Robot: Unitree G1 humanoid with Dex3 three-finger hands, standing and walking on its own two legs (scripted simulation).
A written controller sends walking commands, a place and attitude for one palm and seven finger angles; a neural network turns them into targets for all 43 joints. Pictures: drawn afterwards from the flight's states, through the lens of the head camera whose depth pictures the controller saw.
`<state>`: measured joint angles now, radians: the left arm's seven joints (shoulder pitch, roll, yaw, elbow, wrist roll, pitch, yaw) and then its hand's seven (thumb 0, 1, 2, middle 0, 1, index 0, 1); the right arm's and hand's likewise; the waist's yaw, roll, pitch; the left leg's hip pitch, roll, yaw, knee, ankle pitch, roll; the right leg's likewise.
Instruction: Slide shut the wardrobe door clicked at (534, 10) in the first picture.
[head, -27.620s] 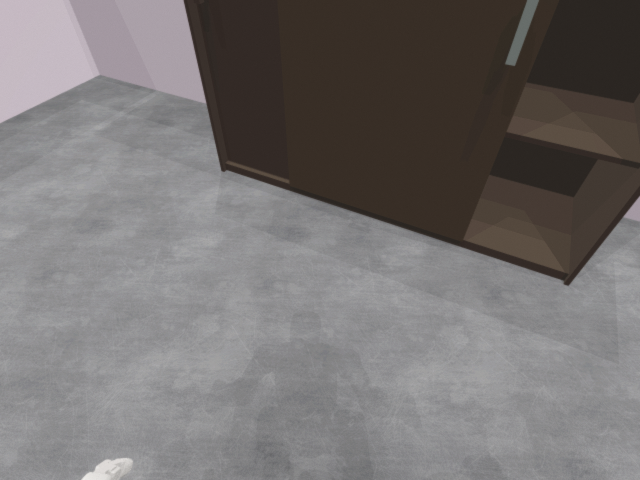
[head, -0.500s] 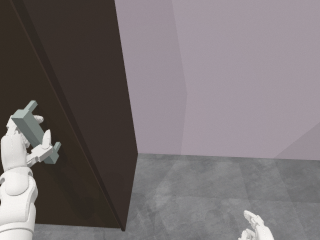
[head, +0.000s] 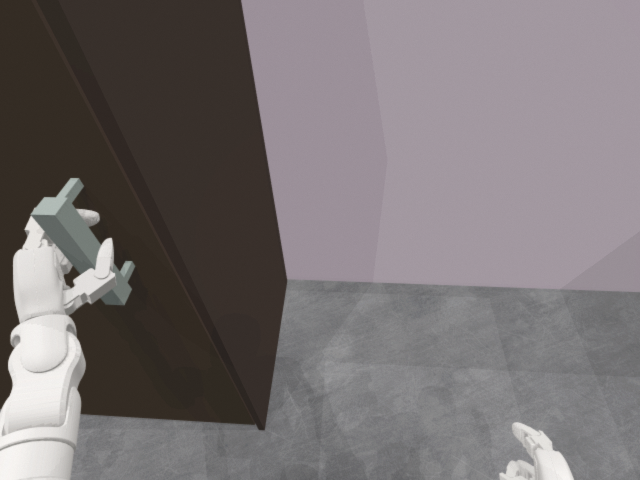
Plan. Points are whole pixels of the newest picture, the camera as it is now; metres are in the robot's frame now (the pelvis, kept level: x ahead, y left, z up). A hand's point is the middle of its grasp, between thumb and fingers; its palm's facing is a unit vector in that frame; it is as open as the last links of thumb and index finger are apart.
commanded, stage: stop walking and hold the door there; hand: left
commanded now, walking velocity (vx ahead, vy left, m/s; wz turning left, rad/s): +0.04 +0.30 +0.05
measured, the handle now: (96, 244) +0.36 +0.31 +0.12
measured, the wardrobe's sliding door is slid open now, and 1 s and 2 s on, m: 0.00 0.00 0.00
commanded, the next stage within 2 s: loosen the grip on the handle in 1.30 s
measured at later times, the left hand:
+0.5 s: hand (101, 273) +0.31 +0.28 +0.12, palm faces +0.26 -0.95 -0.16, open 6.1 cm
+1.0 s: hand (102, 274) +0.31 +0.28 +0.12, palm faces +0.22 -0.97 -0.13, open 6.2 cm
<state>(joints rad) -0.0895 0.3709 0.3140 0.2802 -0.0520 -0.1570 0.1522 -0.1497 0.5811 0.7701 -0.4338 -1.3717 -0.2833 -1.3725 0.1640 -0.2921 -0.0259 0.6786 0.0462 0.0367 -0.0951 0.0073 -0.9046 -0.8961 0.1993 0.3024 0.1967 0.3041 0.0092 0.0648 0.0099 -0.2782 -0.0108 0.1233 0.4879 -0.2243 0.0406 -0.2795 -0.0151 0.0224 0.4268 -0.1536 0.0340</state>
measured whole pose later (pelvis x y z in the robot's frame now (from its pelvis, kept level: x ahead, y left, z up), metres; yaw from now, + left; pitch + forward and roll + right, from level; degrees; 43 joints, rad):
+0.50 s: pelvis -0.04 +0.09 -0.01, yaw -4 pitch -1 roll +1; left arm -0.19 0.26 0.17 0.16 -0.06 -0.13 0.14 -0.09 0.67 0.77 -0.45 -1.40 -0.30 -1.39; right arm 0.17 -0.22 0.04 0.70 0.02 0.00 -0.06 0.01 -0.90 -0.90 0.20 0.30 0.20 0.30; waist 0.03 0.00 0.07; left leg -0.35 0.03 -0.01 0.72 -0.34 -0.01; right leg -0.27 -0.10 -0.07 0.58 -0.29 0.03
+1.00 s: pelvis -0.02 +0.12 +0.00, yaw -3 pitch -1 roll +0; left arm -0.10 0.19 0.08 0.03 -0.07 -0.08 0.18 -0.05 0.72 0.76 -0.45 -1.40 -0.23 -1.40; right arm 0.12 -0.20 0.04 0.65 0.02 -0.03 -0.06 0.01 -0.90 -0.90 0.20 0.30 0.20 0.30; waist 0.05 0.02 0.07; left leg -0.21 0.04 -0.02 0.47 -0.24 -0.04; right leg -0.23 0.02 -0.02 0.48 -0.23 -0.02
